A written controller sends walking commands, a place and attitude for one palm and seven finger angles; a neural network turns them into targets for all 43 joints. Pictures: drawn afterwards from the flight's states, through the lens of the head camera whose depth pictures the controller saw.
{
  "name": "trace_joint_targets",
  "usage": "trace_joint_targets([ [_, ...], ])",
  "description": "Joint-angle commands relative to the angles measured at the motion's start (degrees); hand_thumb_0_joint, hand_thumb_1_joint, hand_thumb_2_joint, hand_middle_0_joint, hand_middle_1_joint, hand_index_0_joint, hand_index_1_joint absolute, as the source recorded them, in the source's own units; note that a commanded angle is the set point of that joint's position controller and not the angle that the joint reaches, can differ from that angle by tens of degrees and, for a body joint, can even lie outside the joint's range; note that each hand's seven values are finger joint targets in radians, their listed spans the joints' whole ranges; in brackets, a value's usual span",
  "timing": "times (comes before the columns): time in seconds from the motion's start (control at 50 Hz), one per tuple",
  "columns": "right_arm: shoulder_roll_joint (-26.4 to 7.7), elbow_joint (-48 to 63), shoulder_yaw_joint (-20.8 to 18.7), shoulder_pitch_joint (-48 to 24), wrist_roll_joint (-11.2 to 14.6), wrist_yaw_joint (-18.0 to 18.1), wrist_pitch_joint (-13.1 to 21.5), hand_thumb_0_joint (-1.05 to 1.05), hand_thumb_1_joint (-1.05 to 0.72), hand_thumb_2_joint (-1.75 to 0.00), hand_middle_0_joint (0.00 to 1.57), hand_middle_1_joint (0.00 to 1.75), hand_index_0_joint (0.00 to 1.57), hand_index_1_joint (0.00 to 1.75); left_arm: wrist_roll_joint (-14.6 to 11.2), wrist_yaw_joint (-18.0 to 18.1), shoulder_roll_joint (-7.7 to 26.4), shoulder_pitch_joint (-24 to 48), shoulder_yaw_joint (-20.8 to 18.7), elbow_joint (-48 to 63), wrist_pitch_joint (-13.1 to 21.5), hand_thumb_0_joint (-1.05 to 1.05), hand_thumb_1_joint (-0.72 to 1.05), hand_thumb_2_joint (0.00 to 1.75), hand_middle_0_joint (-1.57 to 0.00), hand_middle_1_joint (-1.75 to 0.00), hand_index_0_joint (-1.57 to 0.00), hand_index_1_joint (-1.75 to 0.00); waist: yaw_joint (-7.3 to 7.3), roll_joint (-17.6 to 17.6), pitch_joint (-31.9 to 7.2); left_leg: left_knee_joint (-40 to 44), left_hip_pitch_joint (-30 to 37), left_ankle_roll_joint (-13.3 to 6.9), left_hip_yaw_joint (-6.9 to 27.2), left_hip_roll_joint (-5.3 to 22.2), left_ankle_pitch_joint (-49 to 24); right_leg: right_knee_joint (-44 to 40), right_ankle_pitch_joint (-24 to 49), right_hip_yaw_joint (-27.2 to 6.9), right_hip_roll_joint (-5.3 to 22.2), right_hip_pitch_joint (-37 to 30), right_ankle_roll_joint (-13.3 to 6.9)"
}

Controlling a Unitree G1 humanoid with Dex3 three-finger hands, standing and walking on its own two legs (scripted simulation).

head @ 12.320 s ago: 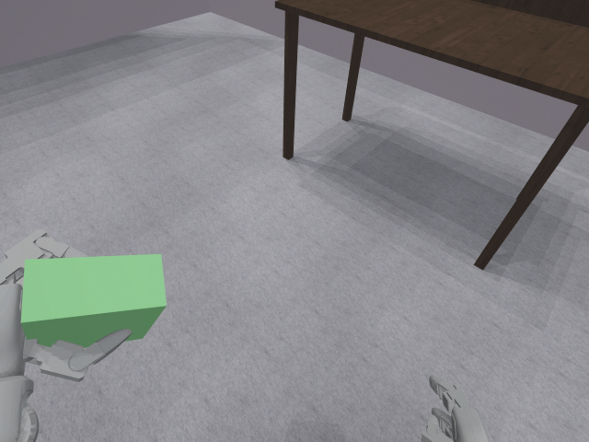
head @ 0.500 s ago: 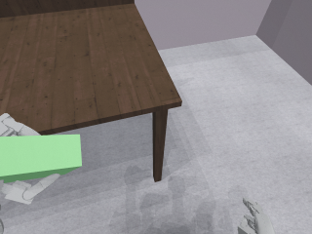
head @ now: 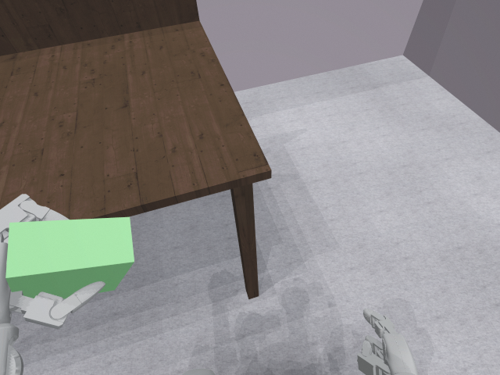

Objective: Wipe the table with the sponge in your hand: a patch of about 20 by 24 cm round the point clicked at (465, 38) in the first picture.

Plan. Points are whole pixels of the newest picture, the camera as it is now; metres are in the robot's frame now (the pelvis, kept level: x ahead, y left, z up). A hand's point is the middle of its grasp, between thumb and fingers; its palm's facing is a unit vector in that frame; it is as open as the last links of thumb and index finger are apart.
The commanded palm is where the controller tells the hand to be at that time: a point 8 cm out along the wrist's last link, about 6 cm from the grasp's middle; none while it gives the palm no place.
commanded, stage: come to a stop and stand still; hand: left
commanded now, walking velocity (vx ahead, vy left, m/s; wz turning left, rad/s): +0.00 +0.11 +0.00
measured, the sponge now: (88, 261) +0.23 +0.21 +0.14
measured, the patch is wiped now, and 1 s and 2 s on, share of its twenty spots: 0.00 0.00 0.00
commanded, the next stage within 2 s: look again from close up in 1.54 s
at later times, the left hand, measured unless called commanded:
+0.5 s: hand out of the picture +0.15 +0.28 +0.16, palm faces +0.43 -0.80 -0.41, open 9.9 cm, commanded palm +0.10 +0.31 +0.17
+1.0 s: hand out of the picture +0.15 +0.29 +0.15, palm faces +0.41 -0.81 -0.41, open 9.9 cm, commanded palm +0.10 +0.33 +0.17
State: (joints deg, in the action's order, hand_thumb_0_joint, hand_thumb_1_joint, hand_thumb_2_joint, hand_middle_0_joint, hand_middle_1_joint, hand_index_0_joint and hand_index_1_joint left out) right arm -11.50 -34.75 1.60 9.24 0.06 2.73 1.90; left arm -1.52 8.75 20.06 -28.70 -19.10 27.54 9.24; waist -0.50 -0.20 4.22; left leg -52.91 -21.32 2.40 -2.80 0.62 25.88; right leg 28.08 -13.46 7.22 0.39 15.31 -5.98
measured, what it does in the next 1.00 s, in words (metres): steps on the spot: left foot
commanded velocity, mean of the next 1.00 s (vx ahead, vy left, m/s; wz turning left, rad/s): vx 0.00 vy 0.00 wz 0.00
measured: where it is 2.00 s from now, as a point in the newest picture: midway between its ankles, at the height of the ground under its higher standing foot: outside the picture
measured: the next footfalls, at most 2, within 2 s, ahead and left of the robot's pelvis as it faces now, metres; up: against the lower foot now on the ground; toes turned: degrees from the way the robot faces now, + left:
left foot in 0.26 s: -0.01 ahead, +0.17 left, +0.00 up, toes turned +4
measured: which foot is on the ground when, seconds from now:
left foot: up 0.00-0.24, down 0.26-1.00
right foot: down 0.00-1.00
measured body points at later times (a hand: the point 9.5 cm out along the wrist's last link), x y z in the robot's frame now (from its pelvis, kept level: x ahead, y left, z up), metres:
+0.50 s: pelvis -0.06 +0.03 -0.01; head -0.06 +0.03 +0.44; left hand +0.12 +0.32 +0.18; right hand +0.11 -0.17 -0.10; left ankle -0.05 +0.16 -0.74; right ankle +0.02 -0.04 -0.74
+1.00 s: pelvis -0.05 +0.05 -0.01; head -0.05 +0.05 +0.44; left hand +0.12 +0.34 +0.17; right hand +0.10 -0.18 -0.10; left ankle -0.05 +0.16 -0.74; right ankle +0.02 -0.04 -0.74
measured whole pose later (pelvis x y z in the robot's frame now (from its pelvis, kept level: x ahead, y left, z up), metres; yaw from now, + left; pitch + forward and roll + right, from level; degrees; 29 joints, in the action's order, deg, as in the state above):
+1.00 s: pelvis -0.05 +0.05 -0.01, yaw +0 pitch -2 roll +0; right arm -11.7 -35.8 1.1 13.6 -0.5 3.1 5.2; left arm -0.3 8.6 19.4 -27.4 -18.8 26.1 11.4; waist 1.1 0.0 2.4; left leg -31.4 -13.4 -0.2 -3.4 1.1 16.4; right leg 28.5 -8.7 4.4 -0.2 18.4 -2.5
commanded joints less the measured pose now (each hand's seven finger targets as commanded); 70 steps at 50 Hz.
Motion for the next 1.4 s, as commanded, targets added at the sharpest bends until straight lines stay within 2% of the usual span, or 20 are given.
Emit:
trace_joint_targets([
  [0.0, -3.9, 9.9, -2.3, -4.1, -0.2, 1.3, 1.8, 0.00, -0.90, -0.90, 0.20, 0.30, 0.20, 0.30, -0.3, 2.4, 12.2, -0.6, -10.7, 13.0, 4.7, 0.00, 0.10, 1.30, -1.20, -1.60, -1.20, -1.60, 1.23, -5.0, -14.0, 3.3, -3.4, -0.1, 0.6, 0.6, -1.2, -6.9, 37.6, -14.4, 17.5, -15.5, -0.9],
  [0.08, -4.3, 10.8, -3.0, -3.2, -0.2, 1.2, 1.3, 0.00, -0.90, -0.90, 0.20, 0.30, 0.20, 0.30, -0.4, 2.4, 11.5, -2.5, -10.3, 13.2, 4.8, 0.00, 0.10, 1.30, -1.20, -1.60, -1.20, -1.60, 1.86, -6.0, -14.1, 11.3, -0.6, -1.0, -0.3, 0.8, -1.8, -8.7, 27.3, -14.9, 17.5, -14.8, -1.8],
  [0.16, -5.4, 10.7, -3.7, -1.3, -0.3, 1.1, 1.1, 0.00, -0.90, -0.90, 0.20, 0.30, 0.20, 0.30, -0.2, 2.4, 10.9, 0.7, -8.5, 15.5, 4.5, 0.00, 0.10, 1.30, -1.20, -1.60, -1.20, -1.60, 0.93, -4.9, -14.0, 23.5, 7.1, -1.7, -0.3, 0.6, -7.4, -9.6, 13.4, -14.5, 15.5, -10.2, 0.0],
  [0.2, -6.1, 10.3, -4.1, -0.8, -0.3, 1.5, 1.2, 0.00, -0.90, -0.90, 0.20, 0.30, 0.20, 0.30, -0.1, 2.3, 11.0, 2.2, -7.5, 15.5, 4.6, 0.00, 0.10, 1.30, -1.20, -1.60, -1.20, -1.60, 0.67, -0.8, -12.4, 30.6, 13.8, -2.8, 0.1, 2.8, -12.1, -9.0, 1.8, -13.3, 12.1, -4.5, 2.8],
  [0.24, -8.2, 11.1, -4.6, -2.1, 0.2, 1.7, 1.8, 0.00, -0.90, -0.90, 0.20, 0.30, 0.20, 0.30, 0.2, 1.9, 11.0, 5.0, -6.5, 15.6, 5.2, 0.00, 0.10, 1.30, -1.20, -1.60, -1.20, -1.60, 1.63, 5.4, -8.9, 33.7, 11.0, -5.7, 7.3, 10.5, -15.9, -5.8, -3.6, -10.9, 6.1, -2.1, 5.7],
  [0.26, -8.5, 11.5, -4.7, -2.1, 0.6, 1.8, 2.0, 0.00, -0.90, -0.90, 0.20, 0.30, 0.20, 0.30, 0.2, 1.5, 10.9, 5.7, -5.8, 14.3, 5.2, 0.00, 0.10, 1.30, -1.20, -1.60, -1.20, -1.60, 1.89, 4.8, -9.0, 33.9, 9.3, -5.8, 8.0, 11.8, -16.3, -4.4, -3.7, -9.9, 4.8, -3.1, 6.2],
  [0.3, -7.0, 10.5, -2.9, -2.7, 0.1, 2.0, 2.7, 0.00, -0.90, -0.90, 0.20, 0.30, 0.20, 0.30, 0.5, 1.3, 9.8, 7.0, -5.4, 12.5, 5.4, 0.00, 0.10, 1.30, -1.20, -1.60, -1.20, -1.60, 1.39, 14.0, -4.4, 38.5, -2.7, -5.9, 7.5, 12.2, -6.7, 1.9, -3.9, -6.1, 2.8, -6.8, 6.6],
  [0.4, -6.6, 9.6, -2.7, -1.9, -0.1, 1.5, 4.6, 0.00, -0.90, -0.90, 0.20, 0.30, 0.20, 0.30, 1.1, 0.7, 9.2, 10.3, -4.9, 11.4, 5.4, 0.00, 0.10, 1.30, -1.20, -1.60, -1.20, -1.60, 1.53, 7.2, -4.4, 35.6, -7.0, -4.7, 4.7, 8.7, 3.0, -0.2, -3.3, -7.5, 3.3, -9.3, 6.5],
  [0.5, -5.5, 8.2, -2.3, -0.9, -0.9, 0.8, 5.0, 0.00, -0.90, -0.90, 0.20, 0.30, 0.20, 0.30, 0.7, 0.8, 10.3, 10.9, -5.9, 11.3, 4.8, 0.00, 0.10, 1.30, -1.20, -1.60, -1.20, -1.60, 1.01, -3.6, -5.8, 23.4, 2.4, -3.2, 1.0, 2.2, 0.7, -14.4, -18.0, -18.0, 10.0, 0.5, 3.6],
  [0.56, -5.1, 7.8, -2.0, -1.6, -1.1, 0.6, 4.5, 0.00, -0.90, -0.90, 0.20, 0.30, 0.20, 0.30, 0.6, 1.1, 11.0, 10.4, -7.0, 12.3, 4.6, 0.00, 0.10, 1.30, -1.20, -1.60, -1.20, -1.60, 0.85, -2.4, -8.2, 23.2, 7.3, -3.1, 1.6, 2.0, -3.4, -14.6, -16.9, -16.6, 11.0, 1.8, 2.9],
  [0.66, -6.0, 8.6, -2.1, -1.8, -0.7, 1.1, 3.7, 0.00, -0.90, -0.90, 0.20, 0.30, 0.20, 0.30, 0.6, 0.9, 9.4, 7.4, -6.2, 10.8, 4.5, 0.00, 0.10, 1.30, -1.20, -1.60, -1.20, -1.60, 1.03, 4.0, -5.5, 34.7, 0.6, -4.0, 5.4, 5.6, 2.3, -9.0, -15.3, -10.6, 5.0, -2.6, 5.2],
  [0.76, -6.4, 9.3, -2.7, -2.0, -0.3, 1.4, 4.8, 0.00, -0.90, -0.90, 0.20, 0.30, 0.20, 0.30, 1.0, 0.9, 9.1, 8.6, -5.8, 13.2, 5.4, 0.00, 0.10, 1.30, -1.20, -1.60, -1.20, -1.60, 1.13, 9.8, -6.6, 39.3, -4.3, -5.0, 9.0, 10.0, -1.6, 1.2, -0.8, -5.6, 1.0, -10.1, 6.6],
  [0.84, -6.2, 8.9, -2.9, -1.3, -0.1, 1.3, 6.1, 0.00, -0.90, -0.90, 0.20, 0.30, 0.20, 0.30, 1.0, 1.1, 9.4, 5.5, -6.6, 12.7, 5.9, 0.00, 0.10, 1.30, -1.20, -1.60, -1.20, -1.60, 1.35, 6.6, -9.5, 33.4, -3.0, -4.2, 5.4, 8.2, -10.2, 0.4, 8.9, -7.4, 3.0, -12.8, 6.4],
  [0.88, -6.3, 8.5, -3.0, -1.0, -0.1, 1.1, 6.4, 0.00, -0.90, -0.90, 0.20, 0.30, 0.20, 0.30, 0.9, 1.0, 9.1, 6.1, -6.2, 12.6, 6.1, 0.00, 0.10, 1.30, -1.20, -1.60, -1.20, -1.60, 1.45, 5.0, -7.8, 33.2, -4.6, -3.6, 4.7, 7.0, -4.1, -0.8, 4.6, -9.4, 3.7, -11.4, 5.9],
  [0.94, -6.2, 7.8, -3.2, -0.3, -0.3, 1.0, 6.3, 0.00, -0.90, -0.90, 0.20, 0.30, 0.20, 0.30, 0.6, 1.1, 9.4, 7.2, -6.2, 11.3, 6.2, 0.00, 0.10, 1.30, -1.20, -1.60, -1.20, -1.60, 0.92, -0.5, -8.1, 27.5, 0.9, -2.9, 2.7, 3.5, -4.3, -7.4, 0.1, -15.1, 7.2, -5.6, 3.9],
  [0.98, -6.0, 7.6, -3.1, -0.7, -0.5, 1.1, 6.1, 0.00, -0.90, -0.90, 0.20, 0.30, 0.20, 0.30, 0.5, 1.1, 9.2, 8.7, -5.7, 11.5, 6.2, 0.00, 0.10, 1.30, -1.20, -1.60, -1.20, -1.60, 0.62, -0.6, -7.4, 26.7, 3.6, -2.8, 2.6, 3.0, -4.1, -9.6, -4.1, -15.9, 8.0, -2.3, 3.5],
  [1.06, -6.5, 8.1, -3.0, -1.5, -0.5, 1.2, 5.5, 0.00, -0.90, -0.90, 0.20, 0.30, 0.20, 0.30, 0.5, 1.1, 9.8, 8.2, -6.6, 10.8, 6.0, 0.00, 0.10, 1.30, -1.20, -1.60, -1.20, -1.60, 0.92, 2.6, -7.4, 31.2, 3.0, -3.2, 4.3, 4.5, -5.6, -7.9, -3.8, -12.6, 5.4, -3.9, 4.6],
  [1.16, -6.4, 9.0, -2.9, -1.7, -0.3, 1.3, 5.2, 0.00, -0.90, -0.90, 0.20, 0.30, 0.20, 0.30, 0.4, 1.0, 9.1, 6.2, -6.4, 11.0, 5.9, 0.00, 0.10, 1.30, -1.20, -1.60, -1.20, -1.60, 1.18, 4.7, -9.9, 32.9, 2.2, -3.4, 5.5, 6.9, -14.4, -2.7, 9.1, -8.8, 3.4, -9.8, 5.6],
  [1.22, -6.3, 9.3, -3.0, -1.4, -0.1, 1.3, 5.2, 0.00, -0.90, -0.90, 0.20, 0.30, 0.20, 0.30, 0.2, 1.0, 8.6, 5.6, -5.6, 11.9, 5.8, 0.00, 0.10, 1.30, -1.20, -1.60, -1.20, -1.60, 0.93, 4.0, -11.4, 30.6, 3.8, -2.9, 4.5, 6.7, -19.1, -1.9, 15.6, -9.2, 4.1, -10.7, 5.3],
  [1.38, -6.1, 9.5, -2.9, -1.6, -0.2, 1.3, 4.4, 0.00, -0.90, -0.90, 0.20, 0.30, 0.20, 0.30, 0.0, 1.2, 9.2, 5.2, -6.2, 12.8, 5.6, 0.00, 0.10, 1.30, -1.20, -1.60, -1.20, -1.60, 0.63, 3.6, -11.4, 28.9, 4.3, -2.4, 3.7, 6.1, -18.4, -2.2, 16.3, -10.2, 5.4, -9.9, 4.7],
])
